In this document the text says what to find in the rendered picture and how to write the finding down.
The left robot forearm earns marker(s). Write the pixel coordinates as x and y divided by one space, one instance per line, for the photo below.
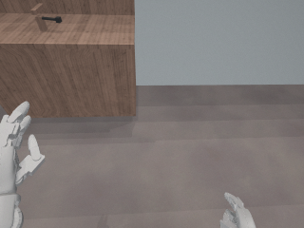
10 214

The counter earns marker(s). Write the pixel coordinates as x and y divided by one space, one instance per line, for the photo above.
82 67

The tap lever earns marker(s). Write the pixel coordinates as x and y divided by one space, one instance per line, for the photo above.
58 19

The robot left hand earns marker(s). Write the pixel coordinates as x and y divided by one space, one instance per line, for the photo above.
12 129

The robot right hand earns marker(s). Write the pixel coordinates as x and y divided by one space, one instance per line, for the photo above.
241 219

